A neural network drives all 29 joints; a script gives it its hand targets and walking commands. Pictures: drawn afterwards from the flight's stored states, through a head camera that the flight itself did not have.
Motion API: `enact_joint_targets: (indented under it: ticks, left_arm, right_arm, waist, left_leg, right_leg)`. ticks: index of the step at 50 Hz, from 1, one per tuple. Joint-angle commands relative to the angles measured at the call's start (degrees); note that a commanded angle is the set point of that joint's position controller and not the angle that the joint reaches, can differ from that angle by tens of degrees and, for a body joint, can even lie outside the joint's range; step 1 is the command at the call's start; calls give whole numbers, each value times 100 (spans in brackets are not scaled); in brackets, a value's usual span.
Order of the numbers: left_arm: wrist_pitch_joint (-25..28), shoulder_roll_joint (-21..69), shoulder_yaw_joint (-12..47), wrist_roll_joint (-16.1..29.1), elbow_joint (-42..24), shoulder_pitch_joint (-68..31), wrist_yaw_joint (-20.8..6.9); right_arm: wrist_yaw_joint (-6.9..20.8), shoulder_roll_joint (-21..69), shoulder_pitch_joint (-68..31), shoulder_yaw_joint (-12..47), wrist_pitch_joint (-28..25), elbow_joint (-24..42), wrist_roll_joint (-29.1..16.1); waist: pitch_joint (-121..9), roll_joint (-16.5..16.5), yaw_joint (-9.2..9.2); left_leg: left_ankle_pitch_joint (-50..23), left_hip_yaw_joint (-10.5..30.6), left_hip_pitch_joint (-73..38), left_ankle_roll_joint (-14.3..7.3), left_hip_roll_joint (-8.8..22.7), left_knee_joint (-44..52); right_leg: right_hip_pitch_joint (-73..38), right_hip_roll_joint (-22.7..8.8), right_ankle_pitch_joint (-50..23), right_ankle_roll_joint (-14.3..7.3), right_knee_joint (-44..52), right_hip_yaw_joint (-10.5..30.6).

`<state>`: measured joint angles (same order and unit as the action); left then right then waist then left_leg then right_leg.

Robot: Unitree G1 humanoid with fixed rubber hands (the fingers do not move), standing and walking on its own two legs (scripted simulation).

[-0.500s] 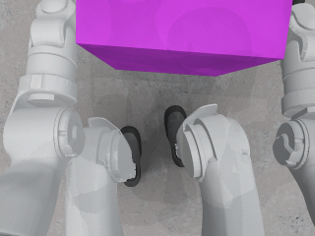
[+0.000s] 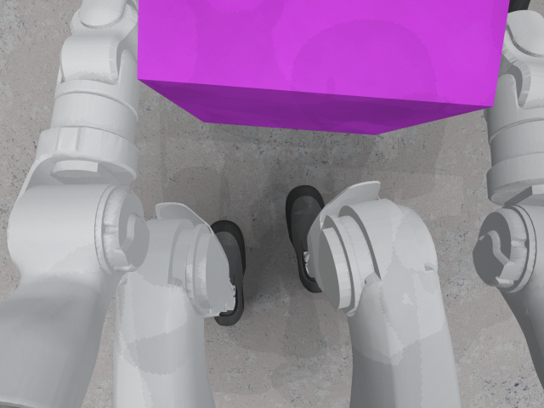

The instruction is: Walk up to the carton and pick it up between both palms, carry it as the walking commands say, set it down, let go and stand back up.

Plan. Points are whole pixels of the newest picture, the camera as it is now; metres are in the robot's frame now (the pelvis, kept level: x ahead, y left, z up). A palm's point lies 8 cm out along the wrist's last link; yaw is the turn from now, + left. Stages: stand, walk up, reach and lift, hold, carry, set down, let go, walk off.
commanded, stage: set down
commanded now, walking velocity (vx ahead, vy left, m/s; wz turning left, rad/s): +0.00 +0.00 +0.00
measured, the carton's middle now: (307, 13) +0.53 -0.10 -0.21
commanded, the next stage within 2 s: let go in 1.86 s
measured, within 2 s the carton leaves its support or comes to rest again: rests again in 0.06 s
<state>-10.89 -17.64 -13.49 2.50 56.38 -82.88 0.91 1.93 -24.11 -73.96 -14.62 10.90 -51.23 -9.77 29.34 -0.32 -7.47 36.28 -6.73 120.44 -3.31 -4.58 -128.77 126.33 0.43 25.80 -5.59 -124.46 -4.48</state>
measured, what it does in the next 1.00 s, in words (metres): stands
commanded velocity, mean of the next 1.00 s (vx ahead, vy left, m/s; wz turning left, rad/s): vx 0.00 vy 0.00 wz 0.00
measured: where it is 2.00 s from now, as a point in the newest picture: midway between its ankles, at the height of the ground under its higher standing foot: (269, 273)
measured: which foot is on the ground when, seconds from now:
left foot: down 0.00-1.00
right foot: down 0.00-1.00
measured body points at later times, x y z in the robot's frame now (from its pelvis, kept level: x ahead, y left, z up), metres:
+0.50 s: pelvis +0.00 +0.00 +0.00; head +0.37 -0.04 +0.24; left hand +0.57 +0.11 -0.18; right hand +0.51 -0.30 -0.18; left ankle +0.11 +0.09 -0.33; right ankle +0.15 -0.08 -0.33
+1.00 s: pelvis +0.00 +0.00 +0.03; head +0.38 -0.03 +0.27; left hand +0.58 +0.12 -0.11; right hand +0.52 -0.32 -0.09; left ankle +0.11 +0.09 -0.33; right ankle +0.15 -0.08 -0.33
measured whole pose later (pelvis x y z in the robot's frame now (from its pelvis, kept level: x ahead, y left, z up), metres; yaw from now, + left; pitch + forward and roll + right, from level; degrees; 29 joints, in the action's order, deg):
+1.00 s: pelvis +0.00 +0.00 +0.03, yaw +0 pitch +29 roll +1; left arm -29.0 -22.2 -10.0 12.2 26.2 -73.0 7.2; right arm -1.5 -31.2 -72.0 -14.6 26.2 -32.1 -12.9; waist 30.2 -0.3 -6.5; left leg 36.8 -5.4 116.5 -3.3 -5.5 -123.7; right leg 121.5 0.5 27.1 -5.4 -119.4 -4.5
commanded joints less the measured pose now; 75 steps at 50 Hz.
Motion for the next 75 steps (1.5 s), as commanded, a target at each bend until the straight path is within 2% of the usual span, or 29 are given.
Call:
enact_joint_targets:
  ticks: [1, 5, 7, 12, 13, 19, 24, 25, 27, 30, 31, 32, 33, 34, 39, 42, 45, 49, 51, 52, 54, 57, 62, 67, 68, 71, 73, 74, 75]
  left_arm:
    - [254, -832, 706, 495, -719, -1766, 655]
    - [320, -1040, 706, 667, -740, -1731, 741]
    - [332, -968, 851, 792, -740, -1719, 700]
    - [355, -1314, 739, 784, -869, -1631, 652]
    - [360, -1481, 695, 752, -1001, -1737, 659]
    - [339, -1623, 576, 624, -814, -1527, 607]
    - [296, -1718, 546, 729, -1176, -1515, 588]
    - [303, -1828, 465, 677, -1351, -1460, 595]
    - [249, -1783, 589, 813, -1922, -1473, 617]
    - [61, -1914, 565, 895, -2903, -1475, 713]
    - [-39, -1925, 578, 940, -2828, -1398, 713]
    - [-140, -1908, 584, 1063, -3277, -1415, 715]
    - [-257, -1831, 594, 1147, -3370, -1331, 716]
    - [-398, -1938, 568, 1179, -3525, -1275, 712]
    - [-1106, -2069, 349, 968, -3600, -961, 661]
    - [-1389, -2231, 174, 850, -4020, -897, 672]
    - [-1568, -2427, 0, 764, -4884, -796, 729]
    - [-1827, -2214, 109, 901, -5617, -691, 785]
    - [-1937, -2342, -22, 822, -5826, -600, 753]
    - [-2016, -2231, 55, 880, -5958, -501, 756]
    - [-2066, -2209, 58, 890, -5834, -485, 713]
    - [-2106, -2373, -45, 817, -5684, -445, 634]
    - [-2073, -2267, -14, 854, -4685, -290, 496]
    - [-2066, -2328, 8, 911, -4415, -313, 339]
    - [-2060, -2411, -50, 829, -4362, -320, 336]
    - [-2093, -2697, -80, 892, -4882, -578, 358]
    - [-2112, -2885, -223, 918, -5400, -402, 413]
    - [-2148, -2658, -11, 1003, -5580, -467, 445]
    - [-2173, -2798, -122, 986, -5766, -341, 441]
  right_arm:
    - [-352, -994, -2314, 368, -486, 473, -295]
    - [-449, -955, -2214, 525, -483, 228, -455]
    - [-489, -1112, -2145, 431, -511, 204, -389]
    - [-535, -1376, -2276, 298, -503, 537, -320]
    - [-548, -1468, -2162, 125, -513, 472, -242]
    - [-506, -1718, -1885, -15, -515, 316, -175]
    - [-483, -1972, -1740, -231, -490, 541, -45]
    - [-499, -2016, -1823, -260, -495, 814, -98]
    - [-507, -1966, -1700, -212, -422, 1232, -197]
    - [-540, -2016, -1646, -159, -224, 2197, -484]
    - [-532, -2165, -1622, -264, -140, 2094, -428]
    - [-545, -2260, -1611, -293, -75, 2756, -515]
    - [-525, -2210, -1675, -191, 54, 2929, -600]
    - [-516, -2362, -1582, -264, 161, 3216, -637]
    - [-436, -2438, -1152, -450, 828, 3068, -639]
    - [-355, -2460, -966, -548, 1120, 3222, -603]
    - [-286, -2576, -727, -673, 1286, 3722, -669]
    - [-227, -2862, -503, -909, 1432, 4355, -693]
    - [-214, -2862, -410, -924, 1523, 4635, -789]
    - [-205, -2930, -429, -946, 1552, 4769, -701]
    - [-162, -2992, -407, -986, 1598, 4560, -650]
    - [-120, -2981, -538, -929, 1662, 4481, -668]
    - [-12, -2669, -394, -629, 1691, 3700, -750]
    - [33, -2545, -380, -463, 1719, 3774, -882]
    - [35, -2595, -355, -511, 1731, 3599, -871]
    - [-66, -2782, -395, -657, 1751, 4139, -913]
    - [-122, -2889, -262, -751, 1799, 4603, -875]
    - [-127, -3057, -180, -854, 1773, 4657, -818]
    - [-175, -3017, -83, -786, 1830, 5012, -933]
  waist:
    - [-8251, -89, 107]
    - [-8548, 20, 167]
    - [-8573, -66, -83]
    - [-8708, -93, -69]
    - [-8694, -121, -195]
    - [-8539, -177, -116]
    - [-8848, -57, -345]
    - [-9025, -180, -214]
    - [-9932, -115, -334]
    - [-11324, -249, -193]
    - [-11273, -11, -382]
    - [-11968, 8, -437]
    - [-12193, 15, -324]
    - [-12571, 19, -382]
    - [-12362, -149, -304]
    - [-12662, -154, -279]
    - [-13307, -298, -145]
    - [-14417, -385, -327]
    - [-14639, -512, -203]
    - [-14691, -496, -289]
    - [-14227, -449, -322]
    - [-13616, -522, -70]
    - [-12783, 49, -62]
    - [-13031, 264, -81]
    - [-12926, 221, 30]
    - [-13822, 199, -98]
    - [-14758, 243, 2]
    - [-14804, 177, -203]
    - [-15188, 141, -75]
  left_leg:
    - [-746, 826, -1509, 114, 136, 966]
    - [-750, 883, -1472, 75, 146, 992]
    - [-779, 858, -1346, 122, 164, 894]
    - [-720, 808, -1058, 160, 188, 809]
    - [-614, 882, -1054, 149, 206, 891]
    - [-541, 873, -897, 163, 236, 883]
    - [-664, 887, -1111, 159, 199, 878]
    - [-690, 855, -1162, 172, 217, 900]
    - [-1002, 865, -1741, 142, 197, 972]
    - [-1407, 730, -2518, 146, 124, 1028]
    - [-1281, 751, -2439, 99, 105, 1097]
    - [-1455, 699, -2784, 95, 75, 1066]
    - [-1437, 647, -2800, 78, 50, 1124]
    - [-1394, 604, -2939, 65, 58, 1145]
    - [-847, 564, -3055, 65, 121, 1689]
    - [-809, 591, -3470, 57, 136, 2077]
    - [-1279, 568, -4178, 84, 99, 2260]
    - [-2160, 641, -5252, 114, 0, 2517]
    - [-2268, 602, -5319, 110, -12, 2672]
    - [-2364, 671, -5455, 134, 3, 2853]
    - [-2262, 679, -5349, 128, -21, 3038]
    - [-2062, 695, -5270, 132, 19, 3421]
    - [-1639, 662, -4451, 75, 14, 3931]
    - [-1649, 638, -4521, 45, -29, 4384]
    - [-1574, 635, -4509, 57, -16, 4485]
    - [-1821, 657, -5120, 47, -23, 4709]
    - [-2199, 647, -5679, 71, -65, 4921]
    - [-2312, 708, -5822, 81, -57, 5037]
    - [-2559, 643, -6154, 88, -93, 5092]
  right_leg:
    - [-5169, -81, -1423, 431, 706, 1036]
    - [-5367, -163, -1692, 395, 645, 1095]
    - [-5441, -185, -1811, 330, 671, 1177]
    - [-5773, -248, -1809, 343, 674, 1375]
    - [-5687, -239, -1825, 335, 621, 1257]
    - [-5637, -275, -1794, 325, 576, 1301]
    - [-5705, -276, -1876, 334, 610, 1217]
    - [-5739, -284, -1860, 347, 627, 1256]
    - [-6238, -253, -2267, 344, 615, 1157]
    - [-7014, -180, -2713, 309, 725, 1172]
    - [-6927, -168, -2610, 335, 732, 1029]
    - [-7279, -147, -2776, 307, 831, 1063]
    - [-7484, -140, -2679, 309, 930, 1133]
    - [-7767, -117, -2604, 316, 1032, 1132]
    - [-7620, -100, -1547, 322, 1581, 1164]
    - [-7761, -111, -1465, 361, 1862, 1072]
    - [-7860, -83, -1955, 318, 1985, 990]
    - [-7996, 29, -2850, 223, 2171, 719]
    - [-8306, 35, -3016, 226, 2300, 809]
    - [-8410, 49, -3218, 219, 2392, 774]
    - [-8449, 83, -3089, 179, 2632, 786]
    - [-8439, 57, -2816, 221, 2940, 858]
    - [-9061, 15, -2689, 293, 3486, 1049]
    - [-10032, 15, -2820, 343, 3996, 1267]
    - [-10031, 15, -2747, 344, 4057, 1276]
    - [-10595, 65, -3102, 326, 4244, 1222]
    - [-11171, 74, -3600, 345, 4346, 1207]
    - [-11219, 111, -3781, 256, 4425, 1174]
    - [-11526, 101, -3988, 284, 4550, 1261]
